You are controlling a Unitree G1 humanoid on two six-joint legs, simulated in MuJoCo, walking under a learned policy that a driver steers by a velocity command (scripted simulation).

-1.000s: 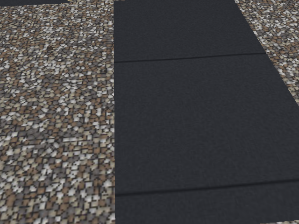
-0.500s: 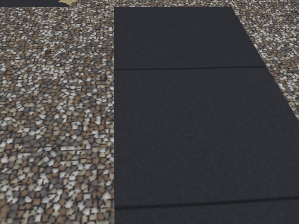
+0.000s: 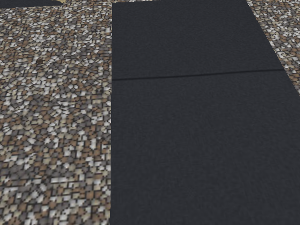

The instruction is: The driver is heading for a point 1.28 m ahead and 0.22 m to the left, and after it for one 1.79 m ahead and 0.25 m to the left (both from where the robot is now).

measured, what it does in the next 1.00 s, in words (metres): walks ahead: left foot, then right foot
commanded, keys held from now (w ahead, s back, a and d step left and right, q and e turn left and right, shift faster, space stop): w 0.88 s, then w+q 0.12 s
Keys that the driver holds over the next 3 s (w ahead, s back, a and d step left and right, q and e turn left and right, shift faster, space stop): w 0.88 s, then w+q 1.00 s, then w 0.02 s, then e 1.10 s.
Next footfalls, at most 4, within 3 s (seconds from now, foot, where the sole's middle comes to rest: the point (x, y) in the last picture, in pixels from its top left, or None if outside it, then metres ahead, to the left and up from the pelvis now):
0.42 left None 0.43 0.15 -0.77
0.96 right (174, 169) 0.73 -0.09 -0.77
1.50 left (118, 128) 0.99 0.19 -0.77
1.98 right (130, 82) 1.34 0.13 -0.77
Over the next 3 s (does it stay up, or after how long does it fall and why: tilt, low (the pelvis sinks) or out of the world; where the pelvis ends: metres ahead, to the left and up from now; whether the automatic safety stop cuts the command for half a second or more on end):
stays up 1.23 0.16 0.01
